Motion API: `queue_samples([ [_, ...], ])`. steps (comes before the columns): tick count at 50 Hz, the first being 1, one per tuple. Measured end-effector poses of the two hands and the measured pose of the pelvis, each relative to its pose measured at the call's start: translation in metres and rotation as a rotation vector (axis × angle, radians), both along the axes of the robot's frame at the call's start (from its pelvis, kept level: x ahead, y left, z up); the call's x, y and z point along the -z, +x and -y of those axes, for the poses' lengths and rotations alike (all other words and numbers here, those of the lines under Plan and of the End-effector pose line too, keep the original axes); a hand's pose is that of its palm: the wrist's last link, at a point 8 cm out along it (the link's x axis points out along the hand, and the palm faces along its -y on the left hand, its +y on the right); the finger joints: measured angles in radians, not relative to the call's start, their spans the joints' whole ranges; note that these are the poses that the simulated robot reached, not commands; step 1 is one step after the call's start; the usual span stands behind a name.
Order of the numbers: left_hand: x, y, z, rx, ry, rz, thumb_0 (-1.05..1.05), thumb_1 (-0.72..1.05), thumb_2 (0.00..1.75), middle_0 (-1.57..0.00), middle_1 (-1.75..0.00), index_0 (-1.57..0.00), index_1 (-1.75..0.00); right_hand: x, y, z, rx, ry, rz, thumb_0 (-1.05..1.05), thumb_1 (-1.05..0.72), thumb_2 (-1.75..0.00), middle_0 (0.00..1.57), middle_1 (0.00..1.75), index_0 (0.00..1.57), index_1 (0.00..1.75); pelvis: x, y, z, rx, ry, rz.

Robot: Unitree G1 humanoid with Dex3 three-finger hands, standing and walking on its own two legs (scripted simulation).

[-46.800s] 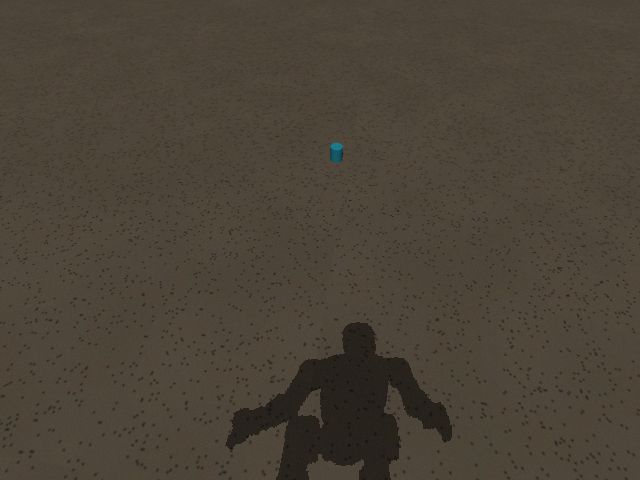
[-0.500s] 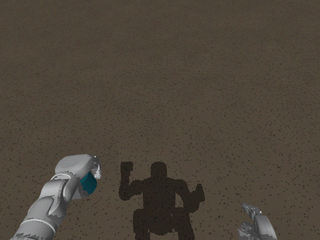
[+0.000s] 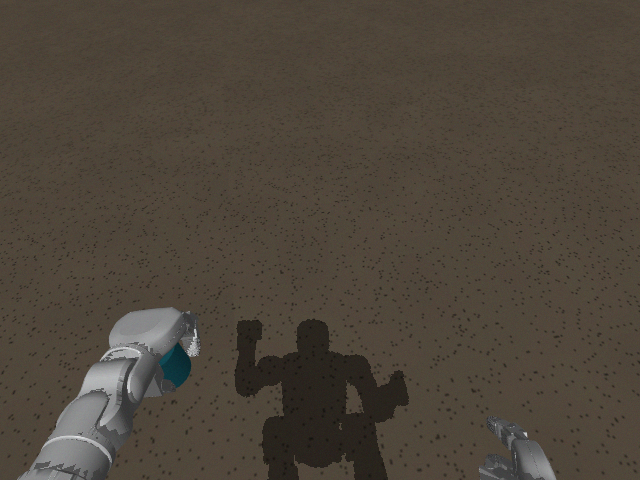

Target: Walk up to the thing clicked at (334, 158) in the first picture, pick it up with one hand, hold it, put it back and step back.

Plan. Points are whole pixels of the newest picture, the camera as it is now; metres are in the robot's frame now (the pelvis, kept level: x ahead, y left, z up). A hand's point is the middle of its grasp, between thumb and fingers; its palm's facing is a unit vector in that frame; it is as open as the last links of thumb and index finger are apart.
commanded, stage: crouch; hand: left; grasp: from above
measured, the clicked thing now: (161, 360) +0.30 +0.24 -0.06
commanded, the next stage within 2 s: lower in 1.82 s
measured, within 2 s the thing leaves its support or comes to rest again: neither
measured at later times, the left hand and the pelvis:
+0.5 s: hand (175, 393) +0.30 +0.26 -0.19, palm faces -0.42 +0.04 -0.91, open 8.2 cm; pelvis -0.04 +0.00 -0.09, yaw +2 degrees
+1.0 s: hand (192, 422) +0.32 +0.31 -0.44, palm faces -0.48 -0.02 -0.88, open 7.9 cm; pelvis -0.08 +0.01 -0.29, yaw +0 degrees
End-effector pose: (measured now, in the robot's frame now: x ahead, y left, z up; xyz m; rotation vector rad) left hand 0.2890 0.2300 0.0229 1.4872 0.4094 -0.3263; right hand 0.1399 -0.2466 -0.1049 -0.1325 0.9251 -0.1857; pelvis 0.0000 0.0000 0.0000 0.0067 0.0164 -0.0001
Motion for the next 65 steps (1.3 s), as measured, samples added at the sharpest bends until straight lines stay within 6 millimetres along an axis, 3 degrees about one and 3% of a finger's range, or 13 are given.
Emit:
queue_samples([
  [7,0.015,-0.002,-0.004,-0.016,0.008,0.007,-0.05,0.11,0.64,-0.50,-0.93,-0.78,-0.93,0.003,-0.004,0.002,0.003,-0.005,-0.027,0.01,-0.90,-0.90,0.20,0.30,0.20,0.30,0.002,0.000,0.001,-0.008,-0.001,-0.020],
  [13,0.052,-0.007,-0.007,-0.015,0.028,-0.018,-0.05,0.12,0.62,-0.51,-0.91,-0.77,-0.90,0.013,-0.017,0.009,-0.009,-0.031,-0.081,0.01,-0.90,-0.90,0.20,0.30,0.20,0.30,0.012,-0.007,0.003,-0.019,-0.004,-0.079],
  [17,0.084,-0.004,-0.014,-0.003,0.052,-0.017,-0.06,0.13,0.60,-0.52,-0.90,-0.76,-0.88,0.030,-0.032,0.018,-0.016,-0.065,-0.132,0.01,-0.90,-0.90,0.20,0.30,0.20,0.30,0.029,-0.016,0.003,-0.028,-0.011,-0.152],
  [22,0.127,0.007,-0.023,0.021,0.083,0.022,-0.06,0.14,0.58,-0.52,-0.89,-0.74,-0.86,0.066,-0.059,0.031,-0.011,-0.111,-0.199,0.01,-0.90,-0.90,0.20,0.30,0.20,0.30,0.067,-0.030,0.002,-0.033,-0.025,-0.261],
  [28,0.191,0.022,-0.036,0.010,0.113,0.031,-0.05,0.17,0.55,-0.51,-0.89,-0.71,-0.84,0.123,-0.098,0.037,0.011,-0.150,-0.276,0.01,-0.91,-0.90,0.20,0.30,0.20,0.30,0.123,-0.048,-0.002,-0.033,-0.041,-0.384],
  [34,0.254,0.035,-0.043,-0.009,0.108,0.043,-0.04,0.16,0.56,-0.50,-0.89,-0.68,-0.84,0.184,-0.136,0.030,0.032,-0.154,-0.355,0.01,-0.91,-0.90,0.20,0.30,0.20,0.30,0.180,-0.064,-0.007,-0.034,-0.055,-0.481],
  [39,0.301,0.041,-0.052,-0.023,0.105,0.034,-0.03,0.15,0.58,-0.50,-0.90,-0.68,-0.86,0.230,-0.155,0.018,0.030,-0.131,-0.399,0.01,-0.91,-0.90,0.20,0.30,0.20,0.30,0.220,-0.073,-0.011,-0.035,-0.067,-0.535],
  [45,0.358,0.042,-0.067,-0.041,0.089,-0.019,-0.03,0.14,0.59,-0.51,-0.90,-0.72,-0.87,0.275,-0.158,0.006,-0.010,-0.102,-0.418,0.01,-0.90,-0.90,0.20,0.30,0.20,0.30,0.262,-0.079,-0.012,-0.036,-0.081,-0.587],
  [52,0.415,0.043,-0.081,-0.035,0.059,-0.024,-0.04,0.16,0.56,-0.51,-0.88,-0.80,-0.87,0.312,-0.146,0.008,-0.091,-0.121,-0.441,0.01,-0.90,-0.90,0.20,0.30,0.20,0.30,0.304,-0.079,-0.011,-0.039,-0.101,-0.625],
  [65,0.471,0.060,-0.096,-0.051,0.064,0.005,-0.06,0.17,0.54,-0.53,-0.86,-0.86,-0.85,0.347,-0.130,0.026,-0.146,-0.173,-0.454,0.00,-0.92,-0.91,0.20,0.30,0.20,0.30,0.351,-0.079,-0.011,-0.021,-0.124,-0.625],
])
